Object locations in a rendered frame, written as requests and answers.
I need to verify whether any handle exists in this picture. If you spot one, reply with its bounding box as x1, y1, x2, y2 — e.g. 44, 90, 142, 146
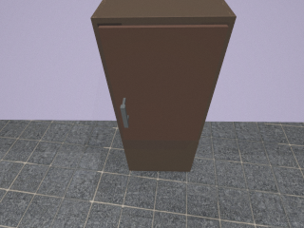
120, 98, 129, 128

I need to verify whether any cupboard door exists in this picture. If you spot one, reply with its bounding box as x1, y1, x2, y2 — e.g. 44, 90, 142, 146
98, 24, 229, 141

